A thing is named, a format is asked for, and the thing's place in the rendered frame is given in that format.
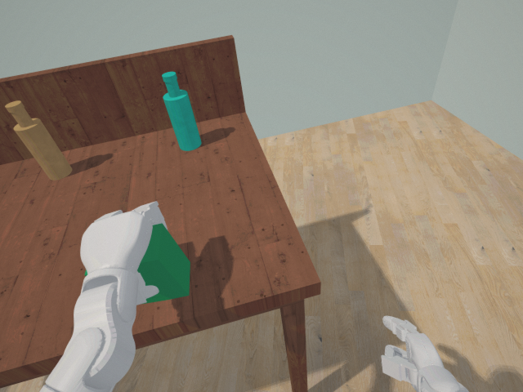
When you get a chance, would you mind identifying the left robot forearm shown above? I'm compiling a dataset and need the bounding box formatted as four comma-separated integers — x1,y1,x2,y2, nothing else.
39,268,139,392

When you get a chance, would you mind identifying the robot left hand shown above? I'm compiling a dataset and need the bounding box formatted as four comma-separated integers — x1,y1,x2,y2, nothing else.
80,201,168,305

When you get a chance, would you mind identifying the table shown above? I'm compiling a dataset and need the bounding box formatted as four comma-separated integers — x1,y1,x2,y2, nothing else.
0,35,321,392

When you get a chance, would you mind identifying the right robot forearm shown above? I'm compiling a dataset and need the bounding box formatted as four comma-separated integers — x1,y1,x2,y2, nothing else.
417,365,469,392

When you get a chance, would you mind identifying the robot right hand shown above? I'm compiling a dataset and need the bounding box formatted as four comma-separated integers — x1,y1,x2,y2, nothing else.
381,316,444,392

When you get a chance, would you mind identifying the sponge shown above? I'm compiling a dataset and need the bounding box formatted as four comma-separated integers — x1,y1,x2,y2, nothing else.
84,223,190,304

